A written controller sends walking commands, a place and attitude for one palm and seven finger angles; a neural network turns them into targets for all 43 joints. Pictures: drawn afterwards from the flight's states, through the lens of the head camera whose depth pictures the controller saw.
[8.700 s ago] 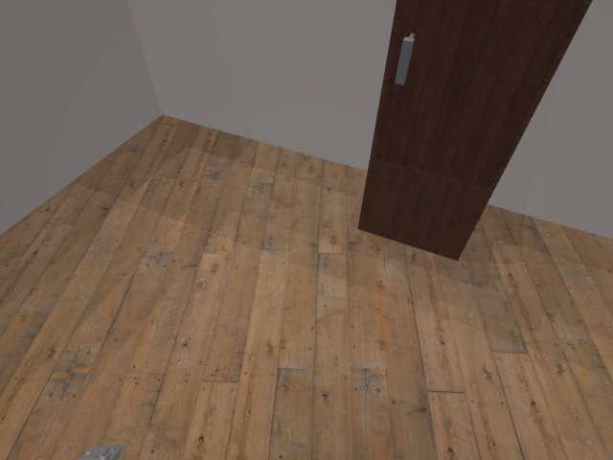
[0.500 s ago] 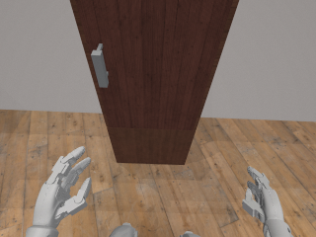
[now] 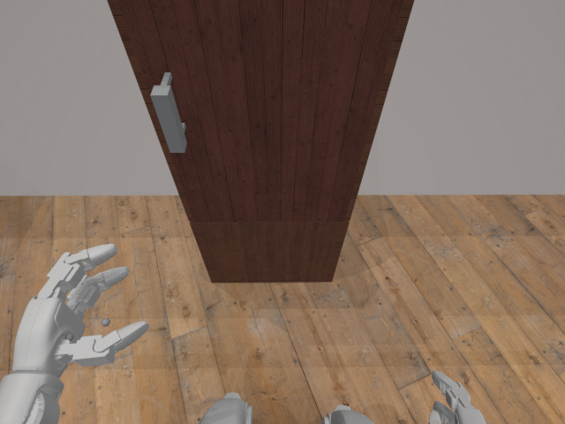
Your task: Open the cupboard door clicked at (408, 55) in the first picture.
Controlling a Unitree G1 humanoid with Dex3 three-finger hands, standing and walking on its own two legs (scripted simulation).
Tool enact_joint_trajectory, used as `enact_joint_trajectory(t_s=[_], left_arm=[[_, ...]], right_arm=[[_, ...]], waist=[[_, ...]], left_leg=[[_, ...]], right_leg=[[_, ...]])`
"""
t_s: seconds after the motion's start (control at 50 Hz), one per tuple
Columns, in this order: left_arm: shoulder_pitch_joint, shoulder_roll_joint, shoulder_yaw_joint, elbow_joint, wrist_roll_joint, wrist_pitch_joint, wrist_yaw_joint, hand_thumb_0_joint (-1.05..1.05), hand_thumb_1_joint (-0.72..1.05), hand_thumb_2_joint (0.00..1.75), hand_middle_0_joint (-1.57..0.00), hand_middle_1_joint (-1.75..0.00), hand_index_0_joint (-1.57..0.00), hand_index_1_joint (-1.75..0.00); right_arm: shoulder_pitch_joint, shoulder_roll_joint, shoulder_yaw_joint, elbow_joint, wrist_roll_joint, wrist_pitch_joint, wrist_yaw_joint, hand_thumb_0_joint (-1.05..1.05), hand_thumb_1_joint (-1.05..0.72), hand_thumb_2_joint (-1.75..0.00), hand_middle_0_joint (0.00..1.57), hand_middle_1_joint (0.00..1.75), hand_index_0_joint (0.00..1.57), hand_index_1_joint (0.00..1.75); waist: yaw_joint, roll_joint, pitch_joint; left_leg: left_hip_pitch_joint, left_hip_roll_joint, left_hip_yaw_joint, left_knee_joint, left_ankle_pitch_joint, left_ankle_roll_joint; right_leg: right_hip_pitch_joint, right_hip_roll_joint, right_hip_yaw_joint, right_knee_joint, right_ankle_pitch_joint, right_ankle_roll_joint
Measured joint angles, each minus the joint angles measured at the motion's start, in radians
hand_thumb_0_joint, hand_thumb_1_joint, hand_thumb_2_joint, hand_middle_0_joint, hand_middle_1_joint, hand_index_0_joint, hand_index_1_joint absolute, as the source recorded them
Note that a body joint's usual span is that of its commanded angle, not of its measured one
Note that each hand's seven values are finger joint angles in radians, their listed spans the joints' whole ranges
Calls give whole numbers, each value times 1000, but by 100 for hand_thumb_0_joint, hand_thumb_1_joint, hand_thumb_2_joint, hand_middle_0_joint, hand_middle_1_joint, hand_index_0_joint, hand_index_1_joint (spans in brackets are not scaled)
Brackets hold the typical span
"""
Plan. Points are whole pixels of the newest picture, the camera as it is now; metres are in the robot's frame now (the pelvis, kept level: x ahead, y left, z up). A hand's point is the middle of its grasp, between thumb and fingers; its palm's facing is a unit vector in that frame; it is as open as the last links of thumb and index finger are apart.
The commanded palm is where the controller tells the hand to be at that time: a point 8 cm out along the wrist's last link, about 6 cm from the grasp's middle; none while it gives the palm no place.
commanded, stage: raise the hand with hooked fingers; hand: left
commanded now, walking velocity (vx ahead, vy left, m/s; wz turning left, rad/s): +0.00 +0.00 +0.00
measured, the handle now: (172, 113) +0.59 +0.22 +0.09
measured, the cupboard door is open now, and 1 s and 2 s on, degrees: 0 0 0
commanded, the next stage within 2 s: move the hooked fingers beside the handle in 1.24 s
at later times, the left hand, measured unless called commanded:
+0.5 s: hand (63, 276) +0.28 +0.28 +0.09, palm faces +0.08 -1.00 -0.04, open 13.8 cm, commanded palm +0.25 +0.33 +0.10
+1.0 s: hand (62, 245) +0.31 +0.29 +0.11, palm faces +0.06 -1.00 -0.01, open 14.0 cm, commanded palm +0.28 +0.33 +0.11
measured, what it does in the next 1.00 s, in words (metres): stands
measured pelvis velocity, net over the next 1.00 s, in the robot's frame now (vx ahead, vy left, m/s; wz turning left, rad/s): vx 0.01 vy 0.01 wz -0.01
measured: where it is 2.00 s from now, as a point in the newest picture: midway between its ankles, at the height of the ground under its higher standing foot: outside the picture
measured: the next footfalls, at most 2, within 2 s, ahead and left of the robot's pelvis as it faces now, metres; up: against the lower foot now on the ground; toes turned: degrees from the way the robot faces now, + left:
none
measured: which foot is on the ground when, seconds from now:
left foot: down 0.00-1.00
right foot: down 0.00-1.00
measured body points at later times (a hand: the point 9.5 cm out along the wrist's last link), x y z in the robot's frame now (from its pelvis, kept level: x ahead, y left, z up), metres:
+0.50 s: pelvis +0.01 +0.02 +0.02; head +0.05 +0.03 +0.47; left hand +0.27 +0.34 +0.10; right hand +0.20 -0.21 -0.05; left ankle +0.04 +0.12 -0.67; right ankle +0.01 -0.10 -0.67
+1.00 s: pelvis +0.01 +0.01 +0.03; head +0.05 +0.02 +0.48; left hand +0.30 +0.34 +0.11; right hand +0.16 -0.25 -0.05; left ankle +0.04 +0.12 -0.67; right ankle +0.01 -0.10 -0.67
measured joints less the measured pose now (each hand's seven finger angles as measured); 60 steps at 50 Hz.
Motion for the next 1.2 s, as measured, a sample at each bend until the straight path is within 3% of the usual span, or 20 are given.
enact_joint_trajectory(t_s=[0.16, 0.3, 0.5, 0.84, 1.2], left_arm=[[-46, 15, -1, 37, 4, -17, -20, 0, -9, 48, -27, -94, -27, -94], [-90, 33, 14, 45, 7, 12, -17, 0, -26, 41, -28, -104, -28, -104], [-207, 69, 51, 131, 4, 84, -70, -1, -45, 33, -30, -116, -29, -117], [-379, 146, 128, 302, -9, 139, -150, -1, -50, 30, -30, -120, -30, -120], [-355, 113, 130, 304, -4, 98, -137, -1, -50, 30, -30, -120, -30, -120]], right_arm=[[-2, -54, -22, -6, 7, -17, -8, 1, -90, -90, 20, 30, 21, 30], [-37, -41, -3, -39, 6, -20, -1, 1, -90, -90, 20, 30, 21, 30], [-66, -16, 41, -55, 7, 1, -1, 1, -90, -90, 20, 30, 21, 30], [-17, -46, 36, -26, 13, 27, -17, 1, -90, -90, 20, 30, 21, 30], [-18, -41, 28, -28, 13, 38, -15, 1, -90, -90, 20, 30, 21, 30]], waist=[[0, -18, 14], [8, -23, 16], [35, -11, 23], [22, -10, 43], [15, -18, 45]], left_leg=[[45, -10, 12, -37, 6, 16], [97, -16, 12, -76, 13, 23], [151, -23, 7, -121, 27, 29], [216, -22, 17, -202, 62, 25], [222, -12, 21, -207, 67, 14]], right_leg=[[47, -8, 11, -44, 13, 15], [105, -11, 10, -94, 27, 24], [168, -15, 5, -153, 46, 31], [224, -10, 14, -224, 80, 27], [221, 0, 20, -218, 81, 16]])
